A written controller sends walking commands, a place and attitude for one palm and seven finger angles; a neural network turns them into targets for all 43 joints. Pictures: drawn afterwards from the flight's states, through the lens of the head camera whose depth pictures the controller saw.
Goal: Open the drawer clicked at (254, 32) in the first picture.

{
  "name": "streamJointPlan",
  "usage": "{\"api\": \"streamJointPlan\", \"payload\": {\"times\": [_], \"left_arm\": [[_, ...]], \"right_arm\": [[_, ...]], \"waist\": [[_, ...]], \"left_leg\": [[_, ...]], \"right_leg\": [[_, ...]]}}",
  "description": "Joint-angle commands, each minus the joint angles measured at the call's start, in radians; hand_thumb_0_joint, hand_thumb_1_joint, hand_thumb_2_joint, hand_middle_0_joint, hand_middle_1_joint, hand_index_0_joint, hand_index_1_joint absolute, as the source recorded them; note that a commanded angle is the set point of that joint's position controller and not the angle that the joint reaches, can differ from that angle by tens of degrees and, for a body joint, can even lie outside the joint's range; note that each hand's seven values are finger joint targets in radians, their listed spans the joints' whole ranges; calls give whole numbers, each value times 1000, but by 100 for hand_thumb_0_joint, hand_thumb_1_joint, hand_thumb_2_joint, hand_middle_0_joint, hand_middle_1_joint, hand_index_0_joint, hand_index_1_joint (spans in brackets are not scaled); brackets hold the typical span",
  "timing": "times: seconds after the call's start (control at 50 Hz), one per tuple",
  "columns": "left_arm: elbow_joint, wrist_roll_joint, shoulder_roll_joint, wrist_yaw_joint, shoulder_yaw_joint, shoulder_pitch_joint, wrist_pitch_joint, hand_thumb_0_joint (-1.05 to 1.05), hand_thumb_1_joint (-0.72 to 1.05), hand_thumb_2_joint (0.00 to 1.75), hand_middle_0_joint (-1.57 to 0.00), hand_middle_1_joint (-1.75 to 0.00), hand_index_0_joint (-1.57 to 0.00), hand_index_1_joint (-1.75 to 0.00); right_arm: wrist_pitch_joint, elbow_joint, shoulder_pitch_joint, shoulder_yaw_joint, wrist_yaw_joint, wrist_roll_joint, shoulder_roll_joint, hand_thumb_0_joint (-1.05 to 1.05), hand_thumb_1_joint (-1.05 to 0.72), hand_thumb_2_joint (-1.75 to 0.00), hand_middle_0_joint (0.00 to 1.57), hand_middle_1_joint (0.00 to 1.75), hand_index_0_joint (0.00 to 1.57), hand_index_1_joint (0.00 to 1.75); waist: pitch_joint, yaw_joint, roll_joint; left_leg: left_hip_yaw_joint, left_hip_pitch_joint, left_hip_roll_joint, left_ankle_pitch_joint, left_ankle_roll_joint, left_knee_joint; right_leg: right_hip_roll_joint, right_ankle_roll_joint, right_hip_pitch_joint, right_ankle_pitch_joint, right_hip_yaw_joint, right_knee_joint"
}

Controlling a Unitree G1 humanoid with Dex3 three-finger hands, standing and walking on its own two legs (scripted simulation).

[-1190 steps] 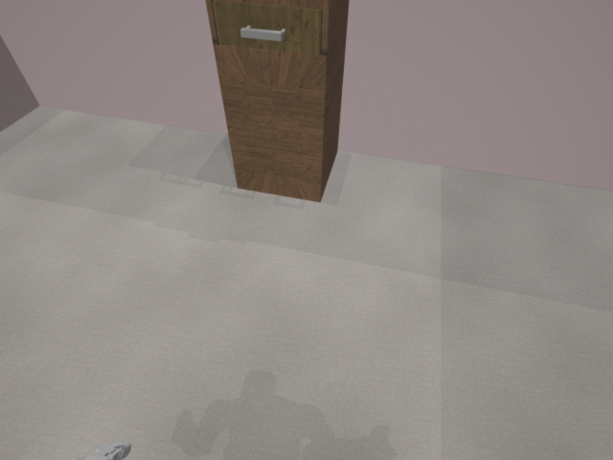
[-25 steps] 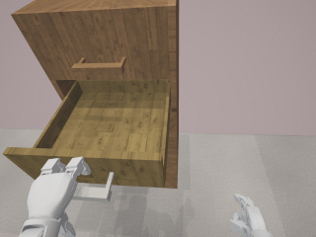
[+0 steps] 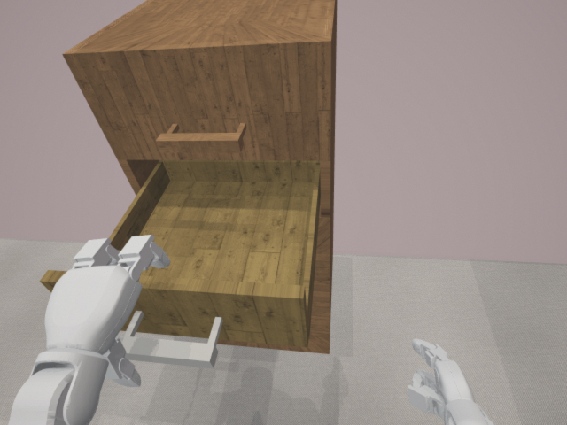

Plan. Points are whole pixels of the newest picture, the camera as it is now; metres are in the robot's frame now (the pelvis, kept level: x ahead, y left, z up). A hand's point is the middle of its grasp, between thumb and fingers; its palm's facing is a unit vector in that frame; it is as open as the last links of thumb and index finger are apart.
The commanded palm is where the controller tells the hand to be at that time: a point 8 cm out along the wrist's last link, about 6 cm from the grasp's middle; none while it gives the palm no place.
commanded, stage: lift the hand off the handle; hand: left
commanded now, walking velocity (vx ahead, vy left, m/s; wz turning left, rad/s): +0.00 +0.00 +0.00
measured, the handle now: (170, 336) +0.22 +0.22 +0.02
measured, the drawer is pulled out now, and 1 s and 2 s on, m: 0.29 0.29 0.29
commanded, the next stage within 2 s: draw the hand back to the body in 0.40 s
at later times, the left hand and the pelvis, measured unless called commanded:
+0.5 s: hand (113, 296) +0.20 +0.23 +0.15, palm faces +0.09 -0.10 -0.99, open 13.9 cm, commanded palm +0.16 +0.23 +0.22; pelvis -0.01 -0.01 +0.01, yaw +1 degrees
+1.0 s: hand (94, 314) +0.18 +0.25 +0.14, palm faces +0.07 -0.10 -0.99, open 13.8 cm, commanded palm +0.15 +0.25 +0.21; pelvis +0.00 +0.00 +0.00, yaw +1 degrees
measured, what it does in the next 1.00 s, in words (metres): stands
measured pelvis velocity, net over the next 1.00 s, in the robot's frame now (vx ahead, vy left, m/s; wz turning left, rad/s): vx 0.00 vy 0.00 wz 0.02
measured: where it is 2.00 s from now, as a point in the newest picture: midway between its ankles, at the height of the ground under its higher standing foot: outside the picture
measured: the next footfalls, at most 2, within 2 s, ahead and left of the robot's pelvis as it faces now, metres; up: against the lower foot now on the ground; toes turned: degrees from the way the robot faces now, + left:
none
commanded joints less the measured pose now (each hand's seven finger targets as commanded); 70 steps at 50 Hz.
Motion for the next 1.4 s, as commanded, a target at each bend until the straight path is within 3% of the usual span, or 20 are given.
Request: {"api": "streamJointPlan", "payload": {"times": [0.0, 0.08, 0.28, 0.36, 0.4, 0.44, 0.52, 0.6, 0.68, 0.86, 0.98, 1.06, 1.08, 1.1, 1.12, 1.14, 1.18, 1.22, 1.3, 1.38], "left_arm": [[-176, -16, 156, -26, 116, -140, 59, 0, -50, 30, -30, -120, -30, -120], [-199, -60, 234, -72, 189, -142, 87, 0, -50, 30, -30, -120, -30, -120], [-266, -103, 281, -106, 246, -218, 37, 0, -50, 30, -30, -120, -30, -120], [-130, -101, 281, -138, 247, -198, 44, 0, -50, 30, -30, -120, -30, -120], [-151, -115, 275, -154, 226, -261, 38, 0, -50, 30, -30, -120, -30, -120], [-165, -124, 272, -159, 222, -241, 19, 0, -50, 30, -30, -120, -30, -120], [-172, -121, 336, -150, 286, -236, -33, 0, -50, 30, -30, -120, -30, -120], [-254, -140, 322, -117, 307, -170, -68, 0, -50, 30, -30, -120, -30, -120], [-203, -172, 346, -94, 377, -93, -60, 0, -50, 30, -30, -120, -30, -120], [-234, -174, 327, -111, 329, -60, -57, 0, -50, 30, -30, -120, -30, -120], [-277, -165, 369, -88, 381, -41, -80, 0, -50, 30, -30, -120, -30, -120], [-294, -152, 343, -69, 364, -23, -86, 0, -50, 30, -30, -120, -30, -120], [-283, -169, 353, -64, 395, -3, -75, 0, -50, 30, -30, -120, -30, -120], [-251, -859, -84, -46, 302, -73, -171, 0, -47, 32, -30, -118, -30, -118], [-187, -874, 30, -21, 369, 4, -207, 0, -43, 33, -29, -115, -29, -115], [-157, -872, 26, -10, 382, 52, -218, 0, -40, 34, -29, -113, -29, -113], [-265, -944, 82, 11, 449, 3, -252, 0, -32, 37, -29, -109, -29, -109], [-336, -949, 56, 22, 425, 0, -288, 0, -26, 40, -28, -104, -28, -104], [-356, -949, 13, 24, 376, -18, -297, 0, -12, 47, -27, -95, -27, -95], [-296, -960, 30, 19, 415, -2, -289, 0, 2, 52, -26, -86, -26, -86]], "right_arm": [[-36, -176, -197, -27, 7, 14, -84, 0, -90, -90, 20, 30, 20, 30], [-36, -201, -250, -20, -1, 28, -96, 0, -90, -90, 20, 30, 20, 30], [-62, -196, -235, -16, 0, 30, -98, 0, -90, -90, 20, 30, 20, 30], [-51, -169, -203, -23, 3, 26, -105, 0, -90, -90, 20, 30, 20, 30], [-60, -175, -213, -18, 5, 29, -102, 0, -90, -90, 20, 30, 20, 30], [-68, -183, -208, -25, -1, 26, -104, 0, -90, -90, 20, 30, 20, 30], [-88, -180, -193, -23, -17, 17, -106, 0, -90, -90, 20, 30, 20, 30], [-98, -199, -180, -18, -10, 14, -104, 0, -90, -90, 20, 30, 20, 30], [-98, -191, -190, -31, 0, 28, -112, 0, -90, -90, 20, 30, 20, 30], [-84, -214, -160, -37, -4, 25, -123, 0, -90, -90, 20, 30, 20, 30], [-95, -223, -179, -29, -13, 29, -121, 0, -90, -90, 20, 30, 20, 30], [-79, -226, -138, -36, -4, 22, -114, 0, -90, -90, 20, 30, 20, 30], [-88, -226, -168, -33, 0, 32, -113, 0, -90, -90, 20, 30, 20, 30], [-169, -237, -50, -29, -20, 29, -18, 0, -90, -90, 20, 30, 20, 30], [-208, -202, -39, -32, -33, 21, -54, 0, -90, -90, 20, 30, 20, 30], [-219, -189, -44, -33, -36, 18, -58, 0, -90, -90, 20, 30, 20, 30], [-241, -173, -68, -36, -54, 12, -66, 0, -90, -90, 20, 30, 20, 30], [-276, -180, -47, -35, -60, 2, -54, 0, -90, -90, 20, 30, 20, 30], [-311, -148, -31, -27, -52, -6, -59, 0, -90, -90, 20, 30, 20, 30], [-311, -137, -35, -39, -49, -4, -59, 0, -90, -90, 20, 30, 20, 30]], "waist": [[-96, -10, -70], [-96, 0, -81], [-64, -8, -40], [-18, -11, -114], [-49, -15, -69], [-77, -14, -85], [-105, -9, -86], [-128, 1, -42], [-62, -5, -71], [-90, -22, -108], [-94, -14, -38], [-103, -12, -7], [-96, -9, -9], [-6, -117, -97], [4, -93, -163], [11, -86, -115], [-40, -67, -155], [-91, -61, -100], [1, -68, 55], [26, -60, -15]], "left_leg": [[-20, 80, 26, 259, -8, -124], [-19, 90, 29, 256, -2, -135], [-19, 117, 25, 242, -6, -141], [-7, 88, 11, 217, -2, -151], [-9, 91, 5, 193, -2, -155], [-9, 110, 0, 213, 3, -146], [-7, 126, -2, 232, 5, -121], [-11, 124, -3, 259, -3, -101], [-13, 92, 6, 240, -9, -91], [-11, 87, 5, 244, -1, -89], [-26, 96, 21, 242, -10, -81], [-26, 103, 28, 292, -15, -89], [-34, 92, 34, 280, -20, -91], [-42, 182, 54, 239, 3, -111], [-58, 174, 81, 217, 0, -129], [-49, 169, 72, 195, -4, -137], [-52, 168, 66, 204, -7, -155], [-38, 177, 59, 254, -5, -151], [-47, 141, 54, 292, -22, -169], [-46, 134, 57, 326, -25, -169]], "right_leg": [[3, -12, 29, 199, -6, -102], [6, -5, 74, 236, 13, -124], [1, -5, 51, 199, 13, -166], [-3, 4, 41, 183, 9, -174], [-6, 1, 53, 149, 9, -171], [-7, 6, 64, 184, 11, -172], [-15, 6, 64, 216, 21, -175], [-18, 1, 62, 257, 10, -160], [-9, -1, 30, 256, 23, -162], [-20, 14, 17, 258, -4, -143], [-9, -3, 4, 219, -2, -144], [-9, -4, -7, 216, -31, -130], [1, -10, 0, 207, -24, -128], [13, -25, 0, 188, -46, -136], [5, -18, -4, 148, -42, -126], [12, -22, -2, 134, -41, -141], [-3, -14, 54, 162, -34, -146], [-19, -15, 85, 216, -23, -139], [-16, -30, 74, 232, -26, -158], [-13, -31, 92, 275, -29, -164]]}}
